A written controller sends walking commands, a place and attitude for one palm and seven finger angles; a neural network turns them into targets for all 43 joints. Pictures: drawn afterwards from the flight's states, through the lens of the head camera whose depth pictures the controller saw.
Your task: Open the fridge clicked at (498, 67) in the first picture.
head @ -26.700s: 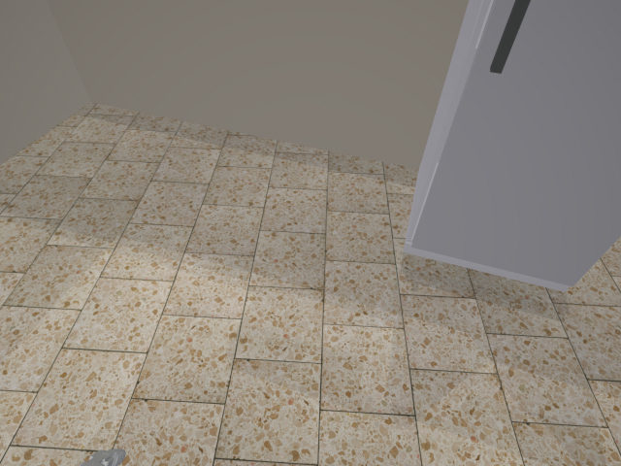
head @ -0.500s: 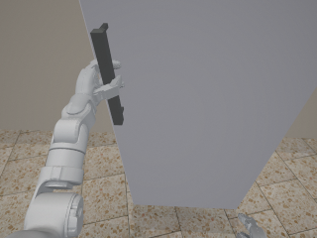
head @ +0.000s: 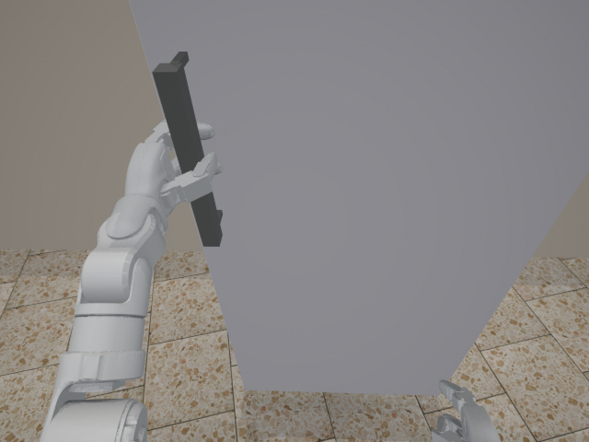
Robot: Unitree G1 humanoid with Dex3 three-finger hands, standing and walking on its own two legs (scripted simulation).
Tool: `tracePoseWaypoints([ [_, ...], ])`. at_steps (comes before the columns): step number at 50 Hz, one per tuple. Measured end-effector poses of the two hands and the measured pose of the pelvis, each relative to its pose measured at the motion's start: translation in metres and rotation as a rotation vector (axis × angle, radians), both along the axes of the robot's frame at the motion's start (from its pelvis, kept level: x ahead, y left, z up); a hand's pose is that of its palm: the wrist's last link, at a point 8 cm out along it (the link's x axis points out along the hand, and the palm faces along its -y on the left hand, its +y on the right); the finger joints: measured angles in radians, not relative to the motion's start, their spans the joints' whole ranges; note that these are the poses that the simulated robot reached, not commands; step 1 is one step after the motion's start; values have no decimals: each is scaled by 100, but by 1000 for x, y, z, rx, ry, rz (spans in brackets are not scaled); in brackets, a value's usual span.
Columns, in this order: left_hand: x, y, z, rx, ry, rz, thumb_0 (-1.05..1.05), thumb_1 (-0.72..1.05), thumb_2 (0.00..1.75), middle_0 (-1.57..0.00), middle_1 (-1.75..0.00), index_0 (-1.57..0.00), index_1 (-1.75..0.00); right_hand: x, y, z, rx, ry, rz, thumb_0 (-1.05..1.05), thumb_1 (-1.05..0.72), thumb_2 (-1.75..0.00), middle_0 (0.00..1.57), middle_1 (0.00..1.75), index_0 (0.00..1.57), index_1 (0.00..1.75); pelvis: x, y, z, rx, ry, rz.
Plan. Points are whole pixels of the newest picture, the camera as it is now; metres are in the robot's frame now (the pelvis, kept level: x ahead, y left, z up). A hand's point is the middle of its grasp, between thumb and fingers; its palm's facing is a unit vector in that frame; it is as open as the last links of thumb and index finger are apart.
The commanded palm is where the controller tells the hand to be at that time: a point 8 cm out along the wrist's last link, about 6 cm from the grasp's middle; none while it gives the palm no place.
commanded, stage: pull the door a little, standing still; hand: left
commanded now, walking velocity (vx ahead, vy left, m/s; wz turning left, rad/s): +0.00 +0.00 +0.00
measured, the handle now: (199, 160) +0.42 +0.17 +0.20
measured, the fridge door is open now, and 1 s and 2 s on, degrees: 0 6 35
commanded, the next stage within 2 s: walk backward, drawing the door open in 0.46 s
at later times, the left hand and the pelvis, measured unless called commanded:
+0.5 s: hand (202, 193) +0.34 +0.14 +0.21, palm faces +0.02 -1.00 -0.07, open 6.6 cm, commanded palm +0.26 +0.19 +0.21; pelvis +0.05 +0.00 +0.00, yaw -5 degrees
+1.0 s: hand (200, 215) +0.31 +0.14 +0.20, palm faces +0.32 -0.88 -0.34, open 7.5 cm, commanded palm +0.26 +0.18 +0.21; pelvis +0.06 -0.05 -0.01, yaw +1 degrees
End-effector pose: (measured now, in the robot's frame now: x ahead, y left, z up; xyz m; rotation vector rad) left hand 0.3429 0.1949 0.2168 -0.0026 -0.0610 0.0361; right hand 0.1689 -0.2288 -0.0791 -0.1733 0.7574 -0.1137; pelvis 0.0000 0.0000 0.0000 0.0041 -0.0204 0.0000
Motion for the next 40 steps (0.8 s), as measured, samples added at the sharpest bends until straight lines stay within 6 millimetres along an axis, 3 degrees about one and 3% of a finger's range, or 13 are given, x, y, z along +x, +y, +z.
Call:
tracePoseWaypoints([
  [9,-1,-1,0,17,0,13,-1,70,77,-36,-140,-31,-140,26,8,6,29,-43,23,1,-90,-90,20,30,20,30,11,0,-1,4,14,-5],
  [20,-12,-2,-2,52,-25,-3,-2,72,75,-30,-138,-19,-138,42,6,9,65,-51,4,1,-90,-90,20,30,20,30,34,-1,1,9,47,-45],
  [25,-25,-3,-2,73,-41,-16,-3,73,74,-29,-136,-16,-135,54,0,10,77,-62,-19,2,-90,-90,20,30,20,30,52,-1,1,9,71,-90],
  [30,-51,-5,-1,121,-68,-27,-4,69,73,-31,-133,-16,-135,72,-3,13,68,-82,-17,2,-90,-90,20,30,20,30,72,-1,1,10,89,-116],
  [35,-55,-2,-2,256,-208,5,-7,55,72,-37,-135,-23,-136,84,-6,12,-10,-40,23,1,-90,-90,20,30,20,30,74,-4,0,16,105,-81],
  [40,-53,-3,-2,301,-228,59,-11,52,75,-42,-138,-24,-136,78,-9,8,0,-6,17,1,-90,-90,20,30,20,30,70,-7,6,13,89,-77],
])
